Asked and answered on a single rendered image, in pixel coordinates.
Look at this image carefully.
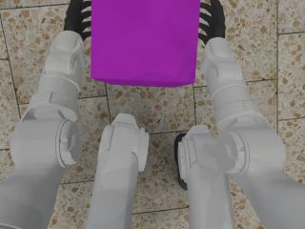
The left robot forearm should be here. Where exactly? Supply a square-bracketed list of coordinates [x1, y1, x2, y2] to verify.
[10, 31, 87, 162]

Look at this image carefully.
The robot left hand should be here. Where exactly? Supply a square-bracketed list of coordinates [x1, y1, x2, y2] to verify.
[63, 0, 92, 41]

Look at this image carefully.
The robot left upper arm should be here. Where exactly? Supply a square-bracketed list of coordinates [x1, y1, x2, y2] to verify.
[0, 118, 83, 229]

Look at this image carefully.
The robot shin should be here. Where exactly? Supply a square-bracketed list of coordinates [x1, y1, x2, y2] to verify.
[183, 125, 218, 183]
[97, 114, 139, 161]

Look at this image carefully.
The robot right hand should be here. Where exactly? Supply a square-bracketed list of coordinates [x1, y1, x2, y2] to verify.
[198, 0, 226, 45]

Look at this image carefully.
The robot left shin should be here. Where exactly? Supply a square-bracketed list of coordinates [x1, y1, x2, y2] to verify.
[97, 114, 139, 161]

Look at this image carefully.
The carton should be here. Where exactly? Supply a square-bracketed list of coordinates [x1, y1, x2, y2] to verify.
[91, 0, 201, 88]

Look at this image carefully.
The right robot forearm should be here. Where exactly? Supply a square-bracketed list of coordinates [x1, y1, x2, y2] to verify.
[199, 37, 286, 153]

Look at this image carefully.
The robot right upper arm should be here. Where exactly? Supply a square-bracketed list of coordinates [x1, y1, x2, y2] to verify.
[214, 127, 305, 229]

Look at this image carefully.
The robot right shin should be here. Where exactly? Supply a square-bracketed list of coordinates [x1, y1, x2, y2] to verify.
[183, 125, 218, 183]

